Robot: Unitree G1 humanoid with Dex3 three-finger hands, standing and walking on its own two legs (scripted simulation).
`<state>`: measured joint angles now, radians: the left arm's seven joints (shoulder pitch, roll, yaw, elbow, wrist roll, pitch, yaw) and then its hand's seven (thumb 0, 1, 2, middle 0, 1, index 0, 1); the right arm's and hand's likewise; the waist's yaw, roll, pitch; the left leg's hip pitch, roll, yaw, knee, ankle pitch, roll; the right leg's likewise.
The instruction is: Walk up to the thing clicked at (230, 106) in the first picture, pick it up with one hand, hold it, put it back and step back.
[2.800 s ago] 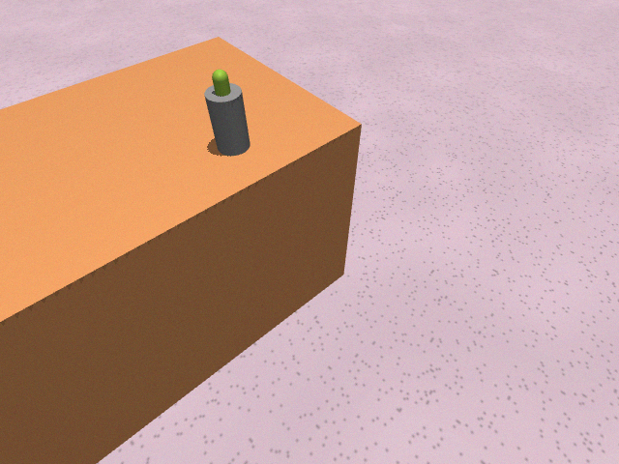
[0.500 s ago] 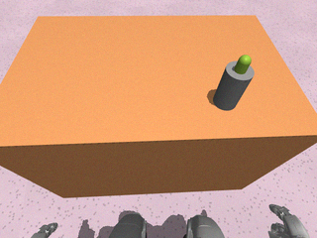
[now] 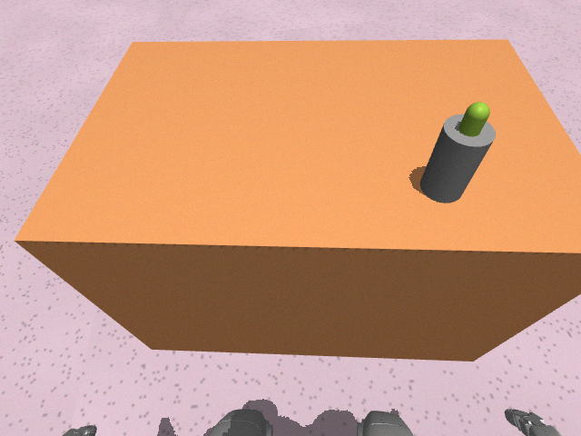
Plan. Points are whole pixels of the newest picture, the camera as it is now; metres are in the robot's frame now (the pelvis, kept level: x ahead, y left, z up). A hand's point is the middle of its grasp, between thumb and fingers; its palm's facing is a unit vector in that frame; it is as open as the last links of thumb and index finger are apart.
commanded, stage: walk up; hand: right
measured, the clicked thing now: (458, 151) +0.53 -0.25 +0.05
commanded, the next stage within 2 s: stand in 1.50 s
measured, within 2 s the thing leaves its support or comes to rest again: neither
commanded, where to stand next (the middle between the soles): +0.09 -0.02 m, yaw -2 degrees
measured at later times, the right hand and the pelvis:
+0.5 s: hand out of the picture +0.09 -0.26 -0.12, palm faces -0.02 +0.93 -0.37, open 7.4 cm; pelvis +0.01 +0.00 +0.02, yaw -1 degrees
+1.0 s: hand out of the picture +0.11 -0.26 -0.12, palm faces +0.00 +0.94 -0.35, open 7.4 cm; pelvis +0.03 -0.01 +0.03, yaw -1 degrees
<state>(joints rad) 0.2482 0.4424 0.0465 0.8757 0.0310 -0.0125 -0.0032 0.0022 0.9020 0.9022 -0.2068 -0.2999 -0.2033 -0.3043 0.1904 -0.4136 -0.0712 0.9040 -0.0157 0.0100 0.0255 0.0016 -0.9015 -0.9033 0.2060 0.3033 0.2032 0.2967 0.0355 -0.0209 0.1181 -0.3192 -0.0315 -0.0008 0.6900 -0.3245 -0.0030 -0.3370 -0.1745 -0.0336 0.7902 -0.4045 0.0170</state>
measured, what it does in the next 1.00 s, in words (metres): stands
